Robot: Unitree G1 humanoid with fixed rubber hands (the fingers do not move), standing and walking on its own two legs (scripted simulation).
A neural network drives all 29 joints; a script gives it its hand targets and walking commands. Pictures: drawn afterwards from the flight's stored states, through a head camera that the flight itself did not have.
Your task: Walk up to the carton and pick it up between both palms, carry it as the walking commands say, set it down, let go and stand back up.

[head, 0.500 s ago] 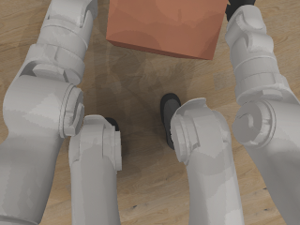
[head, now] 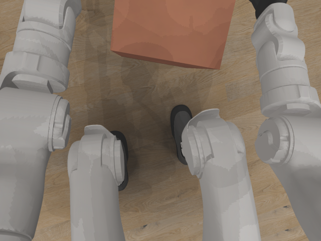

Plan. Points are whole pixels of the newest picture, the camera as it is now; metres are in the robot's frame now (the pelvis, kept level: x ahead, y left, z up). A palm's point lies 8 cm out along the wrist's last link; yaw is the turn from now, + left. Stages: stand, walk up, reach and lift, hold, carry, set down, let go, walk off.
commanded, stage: set down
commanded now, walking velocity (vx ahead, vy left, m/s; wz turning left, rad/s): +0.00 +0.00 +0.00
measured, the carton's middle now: (167, 13) +0.52 -0.09 -0.27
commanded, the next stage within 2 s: let go in 1.12 s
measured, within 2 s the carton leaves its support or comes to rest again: neither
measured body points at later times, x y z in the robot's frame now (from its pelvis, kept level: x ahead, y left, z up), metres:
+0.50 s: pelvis +0.01 +0.00 +0.11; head +0.35 -0.02 +0.41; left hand +0.61 +0.09 +0.00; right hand +0.51 -0.27 -0.01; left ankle +0.08 +0.11 -0.36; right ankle +0.14 -0.12 -0.36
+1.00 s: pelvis +0.04 -0.01 +0.25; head +0.34 -0.02 +0.58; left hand +0.61 +0.08 +0.15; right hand +0.50 -0.28 +0.15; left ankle +0.08 +0.11 -0.36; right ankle +0.14 -0.12 -0.36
